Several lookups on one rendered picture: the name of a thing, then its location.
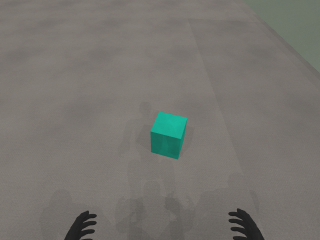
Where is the left robot hand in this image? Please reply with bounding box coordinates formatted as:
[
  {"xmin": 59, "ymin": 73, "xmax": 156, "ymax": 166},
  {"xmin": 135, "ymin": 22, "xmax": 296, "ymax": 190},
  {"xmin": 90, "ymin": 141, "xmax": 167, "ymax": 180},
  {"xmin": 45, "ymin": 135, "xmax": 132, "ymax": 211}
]
[{"xmin": 64, "ymin": 210, "xmax": 97, "ymax": 240}]

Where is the right robot hand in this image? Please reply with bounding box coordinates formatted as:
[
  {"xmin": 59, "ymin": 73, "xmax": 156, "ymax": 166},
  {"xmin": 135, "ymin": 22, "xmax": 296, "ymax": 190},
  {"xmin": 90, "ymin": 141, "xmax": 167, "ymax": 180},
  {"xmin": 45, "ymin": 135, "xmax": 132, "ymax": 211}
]
[{"xmin": 228, "ymin": 208, "xmax": 265, "ymax": 240}]

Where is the carton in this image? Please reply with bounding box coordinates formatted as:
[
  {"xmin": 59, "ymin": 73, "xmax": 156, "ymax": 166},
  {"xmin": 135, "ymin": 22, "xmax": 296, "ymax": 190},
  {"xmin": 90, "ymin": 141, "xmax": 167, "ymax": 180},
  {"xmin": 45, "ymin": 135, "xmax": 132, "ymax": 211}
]
[{"xmin": 150, "ymin": 112, "xmax": 188, "ymax": 160}]

